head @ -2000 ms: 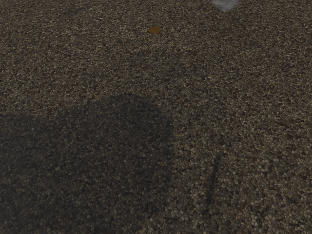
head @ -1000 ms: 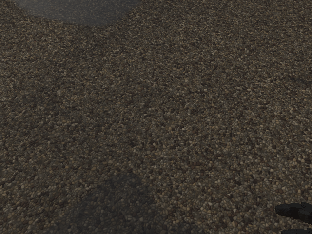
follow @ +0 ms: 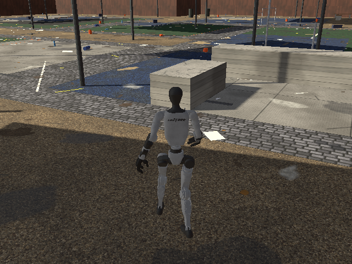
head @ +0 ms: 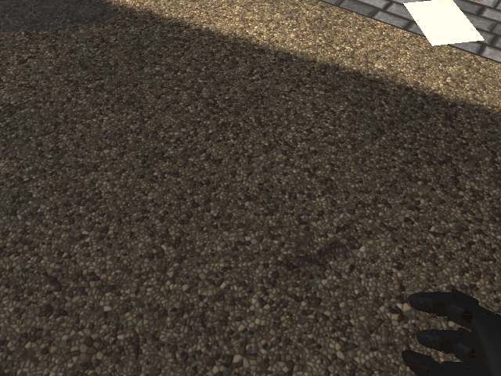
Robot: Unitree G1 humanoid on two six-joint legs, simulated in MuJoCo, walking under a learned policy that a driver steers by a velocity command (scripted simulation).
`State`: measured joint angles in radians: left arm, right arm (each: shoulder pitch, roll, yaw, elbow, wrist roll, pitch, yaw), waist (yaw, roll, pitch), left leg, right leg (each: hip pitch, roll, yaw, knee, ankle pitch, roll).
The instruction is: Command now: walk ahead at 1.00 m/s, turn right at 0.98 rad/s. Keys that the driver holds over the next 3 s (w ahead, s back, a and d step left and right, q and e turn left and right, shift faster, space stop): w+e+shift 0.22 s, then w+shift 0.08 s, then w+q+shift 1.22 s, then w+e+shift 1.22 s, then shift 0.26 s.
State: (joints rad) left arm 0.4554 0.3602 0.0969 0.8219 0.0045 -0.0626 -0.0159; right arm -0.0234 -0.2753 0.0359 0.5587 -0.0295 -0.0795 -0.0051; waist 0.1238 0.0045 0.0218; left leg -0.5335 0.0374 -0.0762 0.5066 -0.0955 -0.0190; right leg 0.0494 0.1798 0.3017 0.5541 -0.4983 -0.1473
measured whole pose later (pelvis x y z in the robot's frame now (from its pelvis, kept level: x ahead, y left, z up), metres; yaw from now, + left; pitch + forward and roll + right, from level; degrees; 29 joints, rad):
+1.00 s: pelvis +0.90 -0.09 -0.01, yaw +6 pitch -1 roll +1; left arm 0.20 0.22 -0.01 0.75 0.04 -0.10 0.01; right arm 0.30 -0.33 -0.07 0.82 -0.02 0.00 0.02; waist -0.04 0.01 0.05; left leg -0.41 -0.18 0.09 0.69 -0.26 0.21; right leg -0.30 -0.02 0.03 1.46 -0.36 0.01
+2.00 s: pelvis +1.73 +0.19 +0.02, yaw +29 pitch +1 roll +2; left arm 0.24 0.31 0.05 0.79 0.02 -0.01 -0.05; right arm 0.42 -0.31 -0.06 0.87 -0.02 -0.10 0.01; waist -0.02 -0.04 0.01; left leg 0.01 -0.04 0.19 0.30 -0.32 0.03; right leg -0.73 -0.12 -0.01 1.16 -0.13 -0.07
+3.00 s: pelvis +2.59 +0.37 +0.01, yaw -21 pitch +2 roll +2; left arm -0.05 0.29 0.01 0.57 0.00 -0.07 -0.08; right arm 0.46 -0.33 -0.06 0.85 0.03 -0.09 -0.03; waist -0.11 -0.04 0.05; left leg 0.10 0.02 0.20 0.38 -0.44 -0.03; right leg -0.61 0.03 0.00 0.57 0.04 -0.09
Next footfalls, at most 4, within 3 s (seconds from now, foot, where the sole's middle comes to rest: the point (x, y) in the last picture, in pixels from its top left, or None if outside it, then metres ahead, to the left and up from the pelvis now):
0.46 right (345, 352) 0.53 -0.14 -0.75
0.90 left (325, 206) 1.00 -0.08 -0.75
1.32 right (354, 112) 1.44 -0.17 -0.75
1.76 left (250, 72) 1.64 0.24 -0.75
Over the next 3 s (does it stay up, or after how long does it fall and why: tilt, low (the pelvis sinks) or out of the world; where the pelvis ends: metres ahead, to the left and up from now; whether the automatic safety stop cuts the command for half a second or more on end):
stays up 2.59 0.37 0.01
